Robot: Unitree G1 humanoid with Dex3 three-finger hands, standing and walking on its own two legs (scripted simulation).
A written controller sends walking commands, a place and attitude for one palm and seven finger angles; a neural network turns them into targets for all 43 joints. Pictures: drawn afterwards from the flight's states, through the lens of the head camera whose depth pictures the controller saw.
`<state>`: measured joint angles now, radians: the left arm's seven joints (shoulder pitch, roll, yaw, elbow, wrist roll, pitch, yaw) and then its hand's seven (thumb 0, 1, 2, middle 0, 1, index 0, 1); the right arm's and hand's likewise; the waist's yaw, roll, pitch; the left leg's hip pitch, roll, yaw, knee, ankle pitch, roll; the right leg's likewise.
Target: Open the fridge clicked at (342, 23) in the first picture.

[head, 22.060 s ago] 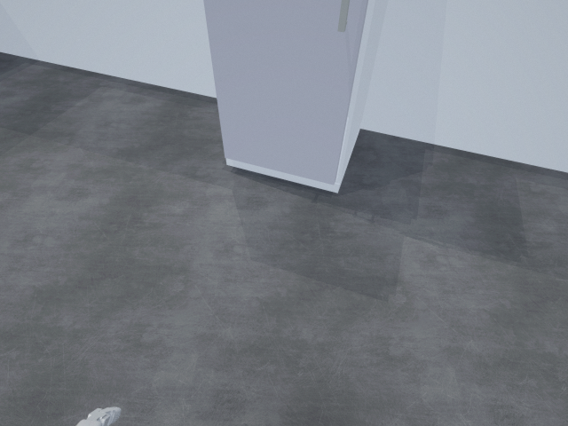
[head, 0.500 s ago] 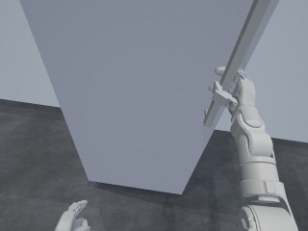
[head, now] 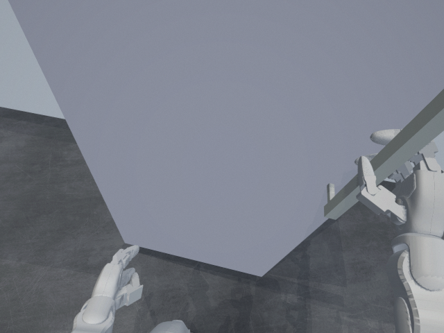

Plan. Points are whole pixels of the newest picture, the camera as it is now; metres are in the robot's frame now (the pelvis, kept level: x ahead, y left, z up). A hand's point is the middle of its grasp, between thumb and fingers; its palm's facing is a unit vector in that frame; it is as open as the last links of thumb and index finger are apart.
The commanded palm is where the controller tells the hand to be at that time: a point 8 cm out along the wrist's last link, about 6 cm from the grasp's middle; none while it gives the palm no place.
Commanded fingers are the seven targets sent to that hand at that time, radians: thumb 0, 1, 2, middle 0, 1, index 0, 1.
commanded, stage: walk backward, drawing the door open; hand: right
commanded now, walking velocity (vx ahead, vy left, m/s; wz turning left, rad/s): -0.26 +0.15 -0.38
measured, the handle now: (396, 136) +0.35 -0.19 +0.23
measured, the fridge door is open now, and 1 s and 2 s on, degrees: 4 30 67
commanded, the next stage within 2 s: none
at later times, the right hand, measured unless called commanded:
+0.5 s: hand (357, 233) +0.23 -0.13 +0.17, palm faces +0.45 +0.85 -0.25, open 6.6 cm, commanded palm +0.18 -0.17 +0.18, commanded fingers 0.00 -0.90 -0.90 0.45 1.40 0.45 1.40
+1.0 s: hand out of the picture +0.10 -0.04 +0.17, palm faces +0.55 +0.82 -0.19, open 6.7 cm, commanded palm +0.04 -0.07 +0.17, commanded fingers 0.00 -0.90 -0.90 0.45 1.40 0.45 1.40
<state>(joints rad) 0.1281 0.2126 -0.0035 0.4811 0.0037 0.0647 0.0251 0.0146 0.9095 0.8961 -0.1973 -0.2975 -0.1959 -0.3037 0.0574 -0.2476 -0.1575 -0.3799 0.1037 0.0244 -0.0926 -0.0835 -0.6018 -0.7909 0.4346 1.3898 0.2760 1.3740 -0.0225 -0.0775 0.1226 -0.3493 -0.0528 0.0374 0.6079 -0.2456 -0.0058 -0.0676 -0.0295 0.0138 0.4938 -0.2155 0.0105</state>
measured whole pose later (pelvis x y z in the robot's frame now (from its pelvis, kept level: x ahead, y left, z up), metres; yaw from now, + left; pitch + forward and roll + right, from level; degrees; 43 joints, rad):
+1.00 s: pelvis -0.12 +0.23 -0.01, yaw -25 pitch -1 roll +3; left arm 0.18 0.17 0.01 0.63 0.01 -0.10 0.05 0.02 0.91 0.90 -0.20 -0.30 -0.19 -0.30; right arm 0.01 -0.29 -0.15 -0.40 0.03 -0.11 -0.11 -0.06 -0.58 -0.77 0.46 1.40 0.27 1.38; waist 0.05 -0.01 0.15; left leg -0.52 -0.04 0.03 1.02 -0.43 -0.04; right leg -0.30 -0.04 0.07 0.52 -0.20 0.01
